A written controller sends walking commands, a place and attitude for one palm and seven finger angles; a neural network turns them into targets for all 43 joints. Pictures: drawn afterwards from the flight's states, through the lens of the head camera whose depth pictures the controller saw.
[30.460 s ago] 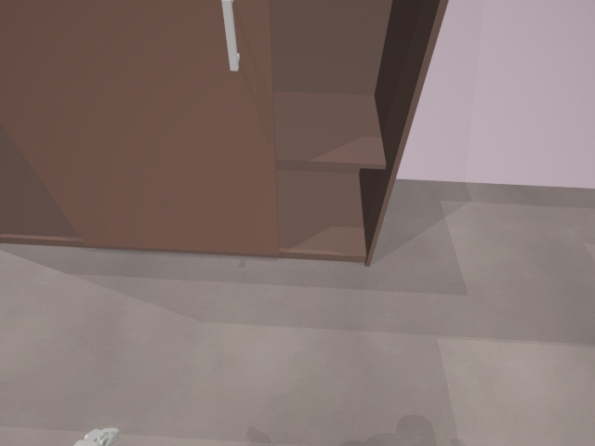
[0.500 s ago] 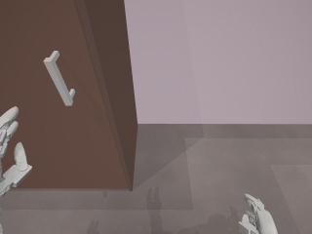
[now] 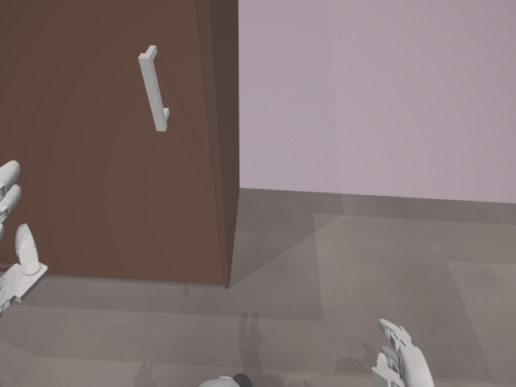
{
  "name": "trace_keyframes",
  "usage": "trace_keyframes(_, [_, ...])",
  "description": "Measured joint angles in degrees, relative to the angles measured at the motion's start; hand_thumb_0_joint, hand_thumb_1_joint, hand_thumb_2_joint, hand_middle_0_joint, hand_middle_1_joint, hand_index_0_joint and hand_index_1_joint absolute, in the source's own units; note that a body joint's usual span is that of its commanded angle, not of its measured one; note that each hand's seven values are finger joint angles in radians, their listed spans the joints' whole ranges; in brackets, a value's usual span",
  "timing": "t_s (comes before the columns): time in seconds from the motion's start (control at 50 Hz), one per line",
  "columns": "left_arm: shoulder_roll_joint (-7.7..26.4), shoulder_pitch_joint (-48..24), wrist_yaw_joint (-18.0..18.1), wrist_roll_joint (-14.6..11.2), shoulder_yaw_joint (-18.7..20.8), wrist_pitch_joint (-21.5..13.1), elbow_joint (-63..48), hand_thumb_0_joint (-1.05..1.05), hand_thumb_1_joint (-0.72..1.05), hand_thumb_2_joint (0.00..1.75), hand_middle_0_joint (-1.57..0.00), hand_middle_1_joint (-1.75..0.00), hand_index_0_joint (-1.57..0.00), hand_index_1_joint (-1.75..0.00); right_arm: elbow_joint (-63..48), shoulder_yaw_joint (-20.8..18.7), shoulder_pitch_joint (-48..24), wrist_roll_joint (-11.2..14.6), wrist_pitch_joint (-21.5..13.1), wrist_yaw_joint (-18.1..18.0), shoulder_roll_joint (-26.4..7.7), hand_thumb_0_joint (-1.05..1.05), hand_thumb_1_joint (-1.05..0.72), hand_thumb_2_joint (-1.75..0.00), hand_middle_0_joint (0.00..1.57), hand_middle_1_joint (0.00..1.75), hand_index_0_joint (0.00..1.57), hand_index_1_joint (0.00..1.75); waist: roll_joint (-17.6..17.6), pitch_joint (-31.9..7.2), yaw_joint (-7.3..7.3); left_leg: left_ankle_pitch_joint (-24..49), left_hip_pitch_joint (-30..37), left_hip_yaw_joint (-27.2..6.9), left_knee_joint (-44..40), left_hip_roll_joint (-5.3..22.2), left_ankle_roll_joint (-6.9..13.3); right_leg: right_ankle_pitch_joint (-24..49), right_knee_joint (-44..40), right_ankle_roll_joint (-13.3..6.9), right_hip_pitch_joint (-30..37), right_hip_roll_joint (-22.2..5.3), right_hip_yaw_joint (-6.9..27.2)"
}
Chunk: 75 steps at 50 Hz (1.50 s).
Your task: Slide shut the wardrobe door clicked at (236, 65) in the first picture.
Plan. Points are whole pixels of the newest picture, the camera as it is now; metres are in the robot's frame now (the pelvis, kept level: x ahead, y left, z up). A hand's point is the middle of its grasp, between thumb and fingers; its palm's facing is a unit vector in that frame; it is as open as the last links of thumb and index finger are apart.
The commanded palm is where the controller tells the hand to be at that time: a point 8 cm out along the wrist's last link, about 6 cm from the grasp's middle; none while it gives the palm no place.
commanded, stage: step back with the hand held close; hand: left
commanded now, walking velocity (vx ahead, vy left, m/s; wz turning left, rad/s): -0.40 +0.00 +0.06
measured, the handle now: (156, 90) +0.57 +0.24 +0.16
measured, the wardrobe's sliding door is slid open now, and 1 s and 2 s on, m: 0.00 0.00 0.00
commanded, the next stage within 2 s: stop stepping back and stand still in 0.20 s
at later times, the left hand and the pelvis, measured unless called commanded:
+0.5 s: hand out of the picture +0.06 +0.34 +0.16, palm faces +0.53 -0.78 -0.33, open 7.5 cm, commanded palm -0.01 +0.36 +0.19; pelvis -0.14 +0.05 -0.01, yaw +4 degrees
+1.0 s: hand out of the picture -0.04 +0.36 +0.17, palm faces +0.48 -0.79 -0.38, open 7.5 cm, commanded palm -0.10 +0.39 +0.19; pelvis -0.23 +0.09 +0.00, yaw +3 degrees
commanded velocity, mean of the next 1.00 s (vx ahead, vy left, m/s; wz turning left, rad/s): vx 0.06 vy -0.08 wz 0.01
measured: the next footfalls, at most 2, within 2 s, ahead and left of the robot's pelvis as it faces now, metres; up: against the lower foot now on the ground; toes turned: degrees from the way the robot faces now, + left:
left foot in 0.40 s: +0.00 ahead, +0.14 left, +0.00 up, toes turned +3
right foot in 0.68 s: -0.17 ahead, -0.01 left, +0.00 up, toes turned +7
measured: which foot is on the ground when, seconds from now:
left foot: down 0.00-0.24, up 0.26-0.38, down 0.40-0.68, up 0.70-0.84, down 0.86-1.00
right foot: down 0.00-0.42, up 0.44-0.66, down 0.68-1.00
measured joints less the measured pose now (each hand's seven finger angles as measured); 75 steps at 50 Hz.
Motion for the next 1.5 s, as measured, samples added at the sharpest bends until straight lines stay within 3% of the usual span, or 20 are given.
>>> trace_keyframes(0.16, [0.36, -4.79, -0.34, 0.63, 0.66, -1.15, 3.53, 0.02, 0.88, 0.9, -0.21, -0.3, -0.21, -0.3, 0.66, -1.91, 0.72, -0.3, 0.1, -1.22, -2.41, 0.02, -0.9, -0.9, 0.2, 0.3, 0.21, 0.3, 0.77, -0.23, -0.35, 6.88, 0.08, -1.2, -1.2, 0.48, 3.71, -8.13, 8.62, -1.04, -2.21, 2.33, -0.14])
trace_keyframes(0.24, [1.73, -5.28, -0.97, -0.56, 1.75, -0.89, 2.11, 0.02, 0.88, 0.9, -0.21, -0.3, -0.21, -0.3, -0.88, -2.45, 0.46, -0.26, -0.5, 0.18, -1.39, 0.02, -0.91, -0.9, 0.2, 0.3, 0.21, 0.3, -0.54, -0.44, -0.77, 5.29, -1.86, 0.37, -5.38, -0.12, 0.35, -11.09, 4.68, -3.86, -0.8, 2.63, -1.16])
trace_keyframes(0.28, [2.07, -3.14, -0.88, -0.61, 2.01, -1.49, -0.64, 0.02, 0.88, 0.9, -0.21, -0.3, -0.21, -0.3, -0.55, -2.32, -0.24, -0.19, -0.65, 0.98, -1.13, 0.02, -0.91, -0.9, 0.2, 0.3, 0.21, 0.3, -1.59, 0.21, 0.31, -5.23, -5.02, -0.23, 5.15, -0.95, -2.93, -0.59, 3.14, -3.61, -1.79, 0.98, -1.25])
trace_keyframes(0.34, [1.2, -0.42, -0.8, 0.73, 1.32, -2.12, -2.97, 0.02, 0.88, 0.9, -0.21, -0.3, -0.21, -0.3, 1.08, -1.59, 0.57, -0.54, 0.33, 1.34, -0.13, 0.01, -0.91, -0.9, 0.2, 0.3, 0.21, 0.3, -4.28, -0.89, 2.39, -14.61, -4.77, -1.43, 22.75, -1.26, -3.58, 1.88, 3.56, -0.39, -2.86, -1.08, 0.95])
trace_keyframes(0.4, [0.08, -3.42, -0.62, 1.92, 0.3, -1.8, -2.0, 0.02, 0.88, 0.9, -0.21, -0.3, -0.21, -0.3, 0.81, -0.5, 2.32, -0.27, 0.08, 0.48, -0.07, 0.01, -0.9, -0.9, 0.2, 0.3, 0.21, 0.3, -5.1, -1.92, 1.91, -11.74, 3.87, -2.56, 11.58, 1.89, -2.42, 1.3, 5.52, 1.79, -5.29, -2.58, 0.29])
trace_keyframes(0.48, [-0.42, -7.6, 0.01, 1.9, 1.78, -0.32, 1.62, 0.02, 0.88, 0.9, -0.21, -0.3, -0.21, -0.3, 1.78, -0.4, 0.59, -0.21, -1.14, -0.41, 1.63, 0.01, -0.9, -0.9, 0.2, 0.3, 0.21, 0.3, -5.58, 1.22, 0.71, -3.4, 3.68, -1.31, 8.69, 0.55, 1.74, -6.48, 13.9, 1.22, -8.76, -2.04, 2.52])
trace_keyframes(0.56, [-0.92, -3.29, 0.26, 1.76, 2.15, 1.76, 0.22, 0.02, 0.89, 0.9, -0.2, -0.3, -0.2, -0.3, 1.84, 0.67, 1.9, -0.8, -2.21, 0.97, 4.5, 0.02, -0.9, -0.9, 0.2, 0.3, 0.21, 0.3, -4.83, 0.52, -0.39, -0.02, 6.78, -0.59, -0.17, 1.2, 1.02, -8.29, 16.95, 0.15, -6.84, 1.15, 1.11])
trace_keyframes(0.64, [-0.51, 0.84, 0.03, 1.36, 0.31, 3.0, -2.52, 0.02, 0.89, 0.9, -0.2, -0.3, -0.2, -0.3, 0.61, 1.56, 4.1, -1.09, -1.66, 1.53, 5.15, 0.02, -0.9, -0.9, 0.2, 0.3, 0.21, 0.3, -3.78, -1.9, -0.15, -0.99, 7.84, 0.7, -6.9, 1.64, -1.33, -9.83, 3.77, -1.79, 1.44, 2.56, -3.69])
trace_keyframes(0.7, [1.71, 0.87, -0.37, 1.2, 0.83, 4.07, -3.62, 0.02, 0.89, 0.9, -0.2, -0.3, -0.2, -0.3, -0.66, 1.24, 3.35, -1.31, -0.5, 1.33, 4.1, 0.01, -0.9, -0.9, 0.2, 0.3, 0.21, 0.3, -4.47, -2.52, 0.74, -9.68, 1.53, 3.83, 2.05, 1.13, -3.3, -4.91, -4.22, -6.14, 3.91, 1.2, -2.64])
trace_keyframes(0.74, [1.89, -1.15, -0.56, 1.01, 0.59, 3.91, -2.62, 0.02, 0.88, 0.9, -0.21, -0.3, -0.21, -0.3, 1.13, 0.57, 1.99, -1.02, 0.34, 1.19, 2.79, 0.01, -0.9, -0.9, 0.21, 0.3, 0.21, 0.3, -3.59, -1.17, 1.18, -11.99, -1.42, 2.85, 13.57, 2.05, -3.38, 1.9, -1.98, -5.99, 2.96, 0.97, -2.92])
trace_keyframes(0.78, [1.53, -2.82, -0.54, 0.9, 0.38, 3.68, -0.82, 0.02, 0.88, 0.9, -0.21, -0.3, -0.21, -0.3, 2.6, -0.05, 2.47, -0.6, 1.15, 1.07, 1.98, 0.01, -0.9, -0.9, 0.2, 0.3, 0.21, 0.3, -4.02, -1.62, 0.89, -14.12, -1.03, 2.5, 17.76, 2.9, -2.94, 0.84, -0.02, -4.69, 2.86, 0.28, -2.93])
trace_keyframes(0.86, [-0.8, -4.59, 0.03, 1.19, -0.14, 3.7, 1.94, 0.02, 0.88, 0.9, -0.21, -0.3, -0.21, -0.3, 2.63, -0.87, 5.21, -0.29, 1.89, -0.16, -0.68, 0.01, -0.9, -0.9, 0.2, 0.3, 0.21, 0.3, -4.37, -3.75, -0.84, -16.78, 6.14, 2.98, 10.37, 5.39, -1.58, -3.3, 5.36, -3.61, 0.95, -1.29, -4.13])
trace_keyframes(0.98, [-0.65, -4.26, -0.53, 1.29, 1.52, 2.95, 2.38, 0.02, 0.89, 0.9, -0.2, -0.3, -0.2, -0.3, 2.31, -2.14, 3.87, -0.71, 0.96, -1.02, -0.89, 0.02, -0.91, -0.9, 0.2, 0.3, 0.21, 0.3, -4.28, -0.23, -2.18, -1.7, 6.97, 4.29, 5.86, 5.02, 0.3, -11.4, 21.82, -2.21, -6.32, -0.7, -3.28])
trace_keyframes(1.06, [0.5, -0.74, -0.62, 1.38, 1.68, 2.84, 1.04, 0.02, 0.89, 0.9, -0.2, -0.3, -0.2, -0.3, 0.88, -1.63, 4.95, -0.34, 0.53, -0.05, 0.62, 0.02, -0.91, -0.9, 0.2, 0.3, 0.21, 0.3, -2.85, -0.59, -2.11, -4.92, 6.31, 4.27, 3.83, 5.26, -0.27, -12.45, 9.92, -2.84, -1.31, -0.03, -6.69])
trace_keyframes(1.12, [1.12, -0.41, -0.68, 1.7, 1.94, 2.63, -0.7, 0.02, 0.88, 0.9, -0.21, -0.3, -0.21, -0.3, 0.74, -1.36, 4.21, -0.27, 0.53, 0.39, 1.12, 0.02, -0.9, -0.9, 0.2, 0.3, 0.21, 0.3, -3.19, 0.29, -0.38, -14.14, -0.12, 3.09, 17.63, 4.38, -1.83, -1.75, 4.32, -6.22, -1.62, -0.6, -5.82])
trace_keyframes(1.18, [-0.37, -1.86, -0.55, 1.78, 1.14, 1.53, 0.14, 0.02, 0.88, 0.9, -0.21, -0.3, -0.21, -0.3, 3.25, -0.96, 3.75, -0.36, 0.13, 0.59, 1.21, 0.02, -0.9, -0.9, 0.2, 0.3, 0.21, 0.3, -3.32, 0.36, 0.73, -13.84, -2.54, 2.06, 27.35, 4.13, -2.5, 1.88, 2.71, -5.8, -1.12, -1.13, -5.68])
trace_keyframes(1.34, [-2.8, -2.49, 0.58, 1.74, -0.35, 1.52, 3.22, 0.02, 0.88, 0.9, -0.21, -0.3, -0.21, -0.3, 2.23, -0.87, 4.89, -0.34, -0.8, -0.66, -0.93, 0.02, -0.9, -0.9, 0.2, 0.3, 0.21, 0.3, -2.58, -1.74, -0.14, -12.8, 10.61, 3.2, 4.4, 5.16, -0.39, 1.31, 2.09, -3.59, -1.83, -2.58, -6.18])
trace_keyframes(1.38, [-2.11, -6.37, -1.75, 3.68, -3.19, 0.57, 10.57, 0.01, 0.89, 0.9, -0.2, -0.3, -0.2, -0.3, 3.58, -2.54, 3.72, -0.47, -2.02, 1.9, -2.55, 0.01, -0.9, -0.9, 0.2, 0.3, 0.21, 0.3, -1.36, -1.8, -0.87, -4.03, 8.37, 2.27, 4.53, 4.84, -0.34, -2.92, 9.92, -1.62, -6.1, -3.52, -5.81])
trace_keyframes(1.44, [-3.47, -14.87, -6.07, 4.83, -10.0, 7.52, 31.85, 0.01, 0.89, 0.9, -0.2, -0.3, -0.2, -0.3, 6.39, -2.55, 0.98, -1.59, 2.07, 3.89, -4.33, 0.01, -0.9, -0.9, 0.2, 0.3, 0.21, 0.3, -0.48, -2.23, -2.09, -5.96, 5.36, 1.35, 7.51, 2.88, -0.8, -12.05, 22.41, 0.34, -12.23, -4.11, -0.77])
trace_keyframes(1.5, [-5.79, -19.54, -8.51, 5.07, -16.27, 11.98, 52.89, 0.01, 0.9, 0.9, -0.19, -0.3, -0.19, -0.3, 8.1, -1.6, -0.68, -2.19, 4.47, 4.71, -4.25, 0.01, -0.91, -0.9, 0.2, 0.3, 0.21, 0.3, -0.98, -1.36, -3.05, -6.33, 4.85, 1.32, 7.79, 1.84, -1.22, -7.47, 15.49, 0.7, -10.32, -4.69, 1.43])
